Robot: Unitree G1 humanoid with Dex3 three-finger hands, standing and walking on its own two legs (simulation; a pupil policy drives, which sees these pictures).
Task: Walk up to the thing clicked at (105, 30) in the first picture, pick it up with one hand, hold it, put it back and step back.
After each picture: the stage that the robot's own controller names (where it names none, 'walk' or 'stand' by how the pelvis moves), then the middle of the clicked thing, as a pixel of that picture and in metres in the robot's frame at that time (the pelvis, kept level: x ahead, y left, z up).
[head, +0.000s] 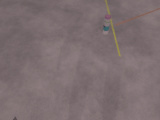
stand; (106, 24) +1.61 -0.36 -0.65
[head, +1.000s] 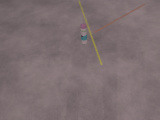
walk; (83, 34) +1.51 +0.04 -0.63
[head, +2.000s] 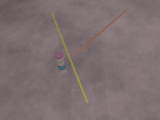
walk; (61, 63) +1.00 +0.27 -0.65
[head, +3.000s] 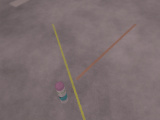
walk; (62, 93) +0.67 +0.23 -0.65
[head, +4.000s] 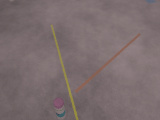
stand; (60, 109) +0.50 +0.16 -0.63
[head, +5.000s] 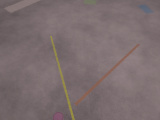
stand; out of the picture +0.44 +0.15 -0.65
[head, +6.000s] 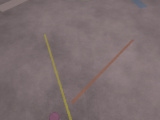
stand; out of the picture +0.43 +0.18 -0.66
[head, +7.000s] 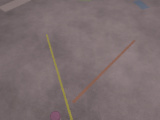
stand; out of the picture +0.44 +0.18 -0.66
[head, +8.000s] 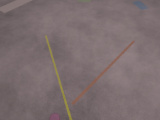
stand; out of the picture +0.43 +0.18 -0.66
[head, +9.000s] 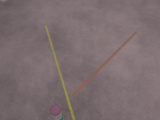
go down; (57, 115) +0.44 +0.17 -0.65
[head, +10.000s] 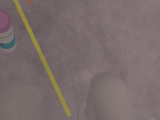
go down; (4, 34) +0.51 +0.24 -0.23
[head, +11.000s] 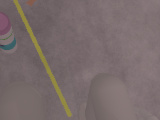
close in; (4, 36) +0.50 +0.24 -0.24
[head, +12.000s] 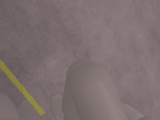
close in; out of the picture +0.48 +0.28 -0.16
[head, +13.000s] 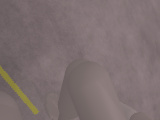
lift; out of the picture +0.48 +0.29 -0.17
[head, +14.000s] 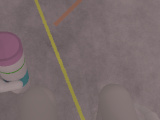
lift; (13, 69) +0.35 +0.21 -0.02
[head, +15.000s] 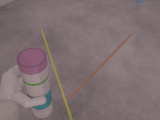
hold; (38, 87) +0.31 +0.14 +0.07
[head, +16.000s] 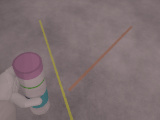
hold; (35, 88) +0.32 +0.15 +0.04
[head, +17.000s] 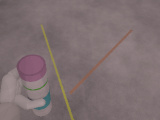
crouch; (37, 90) +0.31 +0.15 +0.04
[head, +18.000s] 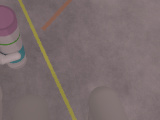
crouch; (10, 44) +0.45 +0.19 -0.04
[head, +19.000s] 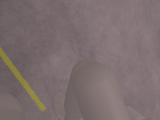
lower; out of the picture +0.45 +0.28 -0.17
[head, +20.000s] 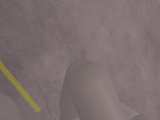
lower; out of the picture +0.46 +0.29 -0.17
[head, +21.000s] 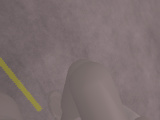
lower; out of the picture +0.46 +0.29 -0.17
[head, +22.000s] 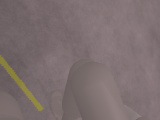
lower; out of the picture +0.45 +0.29 -0.17
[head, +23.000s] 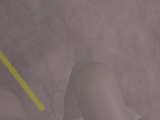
loosen; out of the picture +0.45 +0.27 -0.17
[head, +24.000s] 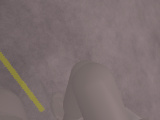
withdraw; out of the picture +0.46 +0.27 -0.18
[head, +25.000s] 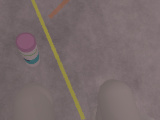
walk; (29, 52) +0.48 +0.21 -0.26
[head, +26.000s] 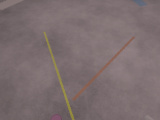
stand; out of the picture +0.41 +0.15 -0.59
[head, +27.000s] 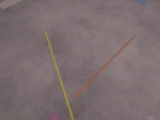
stand; out of the picture +0.42 +0.17 -0.60
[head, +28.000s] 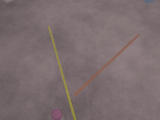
stand; out of the picture +0.42 +0.16 -0.61
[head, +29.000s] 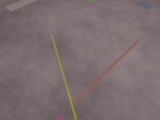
stand; out of the picture +0.43 +0.15 -0.65
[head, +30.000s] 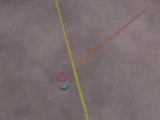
walk; (63, 83) +0.58 +0.14 -0.63
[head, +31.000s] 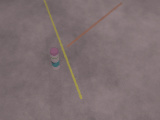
walk; (55, 59) +0.88 +0.19 -0.64
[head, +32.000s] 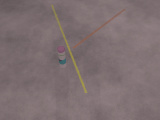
stand; (62, 57) +1.04 +0.19 -0.64
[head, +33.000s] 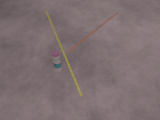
stand; (56, 61) +1.05 +0.22 -0.66
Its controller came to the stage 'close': yes
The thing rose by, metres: 0.68
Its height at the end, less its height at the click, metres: +0.00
